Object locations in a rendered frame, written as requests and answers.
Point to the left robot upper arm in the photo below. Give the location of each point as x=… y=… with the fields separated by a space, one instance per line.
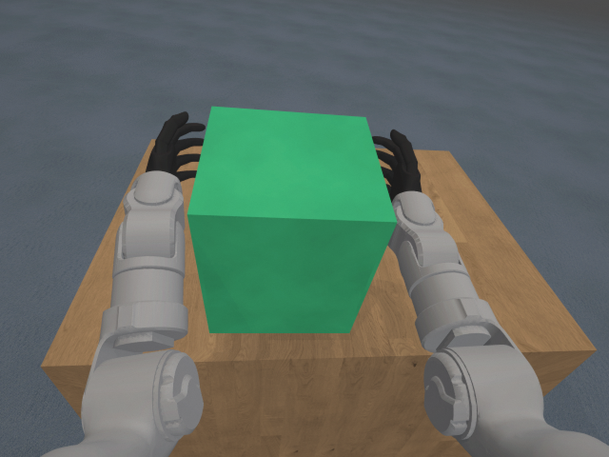
x=139 y=406

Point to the pedestal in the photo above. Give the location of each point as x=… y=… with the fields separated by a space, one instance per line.
x=356 y=394

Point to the robot right forearm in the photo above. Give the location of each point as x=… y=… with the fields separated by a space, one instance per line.
x=449 y=311

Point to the robot right hand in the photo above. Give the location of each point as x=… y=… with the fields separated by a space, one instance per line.
x=404 y=175

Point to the robot left hand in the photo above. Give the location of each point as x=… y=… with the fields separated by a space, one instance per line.
x=164 y=155

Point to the right robot upper arm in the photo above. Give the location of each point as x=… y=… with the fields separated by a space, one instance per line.
x=488 y=398

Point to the carton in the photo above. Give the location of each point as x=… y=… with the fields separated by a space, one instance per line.
x=289 y=218

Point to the robot left forearm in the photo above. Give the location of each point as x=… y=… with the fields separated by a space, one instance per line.
x=146 y=310

